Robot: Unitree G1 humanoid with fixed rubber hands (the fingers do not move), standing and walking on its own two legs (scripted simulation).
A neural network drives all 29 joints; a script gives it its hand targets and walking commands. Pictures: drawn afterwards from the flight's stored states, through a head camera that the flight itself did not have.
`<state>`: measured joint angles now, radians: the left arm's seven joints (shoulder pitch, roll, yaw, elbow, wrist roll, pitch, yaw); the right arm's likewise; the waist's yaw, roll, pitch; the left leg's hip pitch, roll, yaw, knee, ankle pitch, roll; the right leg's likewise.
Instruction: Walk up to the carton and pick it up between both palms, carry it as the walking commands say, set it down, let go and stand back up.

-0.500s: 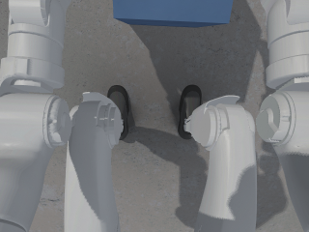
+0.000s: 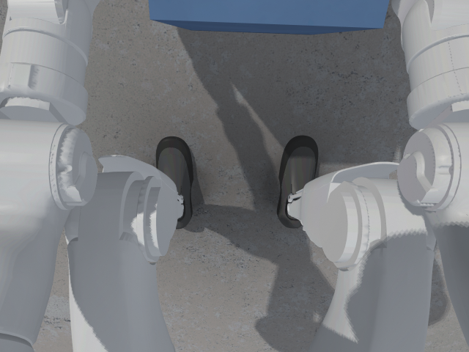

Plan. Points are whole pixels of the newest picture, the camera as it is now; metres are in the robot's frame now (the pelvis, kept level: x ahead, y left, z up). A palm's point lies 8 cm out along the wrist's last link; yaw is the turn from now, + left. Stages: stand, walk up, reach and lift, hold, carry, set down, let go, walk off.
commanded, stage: reach and lift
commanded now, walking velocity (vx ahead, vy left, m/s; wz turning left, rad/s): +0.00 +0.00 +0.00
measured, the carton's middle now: out of the picture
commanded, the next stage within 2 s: none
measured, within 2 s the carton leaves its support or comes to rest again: leaves its support in 1.54 s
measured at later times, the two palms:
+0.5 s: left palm out of the picture +0.55 +0.17 -0.21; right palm out of the picture +0.56 -0.18 -0.21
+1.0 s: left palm out of the picture +0.56 +0.14 -0.20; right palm out of the picture +0.56 -0.17 -0.21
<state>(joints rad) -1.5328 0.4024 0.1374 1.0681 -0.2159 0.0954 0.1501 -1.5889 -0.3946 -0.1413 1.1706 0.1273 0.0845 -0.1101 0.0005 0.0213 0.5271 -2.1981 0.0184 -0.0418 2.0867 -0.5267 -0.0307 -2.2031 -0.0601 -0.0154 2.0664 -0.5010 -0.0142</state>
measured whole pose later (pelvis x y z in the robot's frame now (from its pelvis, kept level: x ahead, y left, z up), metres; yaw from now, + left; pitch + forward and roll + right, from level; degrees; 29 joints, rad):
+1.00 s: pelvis +0.00 +0.00 +0.00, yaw +0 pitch +36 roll -1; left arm -1.59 0.30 0.11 1.07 -0.23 0.08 0.14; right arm -1.62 -0.39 -0.03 1.16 0.20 0.08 -0.10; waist 0.00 0.02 0.52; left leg -2.20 0.01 -0.04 2.10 -0.53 -0.03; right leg -2.20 -0.05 -0.01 2.08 -0.50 -0.01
